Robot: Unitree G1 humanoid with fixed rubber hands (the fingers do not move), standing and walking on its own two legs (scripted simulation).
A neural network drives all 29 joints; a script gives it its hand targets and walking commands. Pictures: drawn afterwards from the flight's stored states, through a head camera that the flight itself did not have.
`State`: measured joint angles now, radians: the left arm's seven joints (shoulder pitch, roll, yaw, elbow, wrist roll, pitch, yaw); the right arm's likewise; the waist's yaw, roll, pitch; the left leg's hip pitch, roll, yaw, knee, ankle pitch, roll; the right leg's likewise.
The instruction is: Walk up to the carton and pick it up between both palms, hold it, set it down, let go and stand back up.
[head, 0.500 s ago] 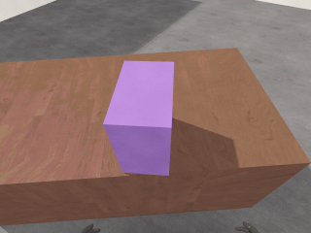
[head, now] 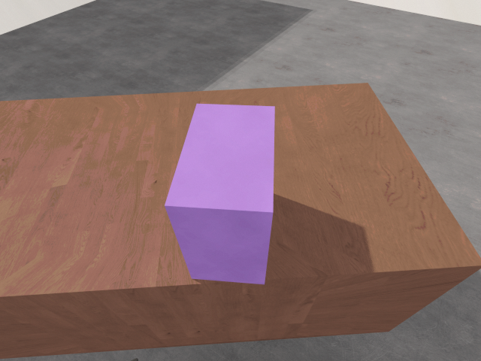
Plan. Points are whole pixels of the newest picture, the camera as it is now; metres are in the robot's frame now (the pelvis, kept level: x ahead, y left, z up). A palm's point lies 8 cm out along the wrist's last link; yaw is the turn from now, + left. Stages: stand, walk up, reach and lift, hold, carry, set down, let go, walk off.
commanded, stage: stand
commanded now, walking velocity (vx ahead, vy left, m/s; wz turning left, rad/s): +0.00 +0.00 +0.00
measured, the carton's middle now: (231, 196) +0.45 +0.04 -0.03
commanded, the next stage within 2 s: none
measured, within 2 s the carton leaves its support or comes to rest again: neither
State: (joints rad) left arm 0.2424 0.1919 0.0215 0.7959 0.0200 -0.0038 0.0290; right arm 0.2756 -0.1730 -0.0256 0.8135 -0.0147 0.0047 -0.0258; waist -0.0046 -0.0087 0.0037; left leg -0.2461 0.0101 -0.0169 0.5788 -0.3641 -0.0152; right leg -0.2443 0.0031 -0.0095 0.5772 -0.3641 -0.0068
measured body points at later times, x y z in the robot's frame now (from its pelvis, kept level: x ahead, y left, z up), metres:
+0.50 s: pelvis -0.01 +0.00 +0.01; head -0.01 +0.01 +0.46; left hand +0.01 +0.24 -0.14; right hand +0.01 -0.24 -0.14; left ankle -0.04 +0.13 -0.73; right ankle -0.04 -0.11 -0.73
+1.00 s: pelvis -0.03 +0.00 +0.01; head -0.02 +0.00 +0.46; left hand -0.05 +0.21 -0.15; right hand -0.06 -0.21 -0.15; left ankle -0.04 +0.13 -0.73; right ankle -0.04 -0.12 -0.73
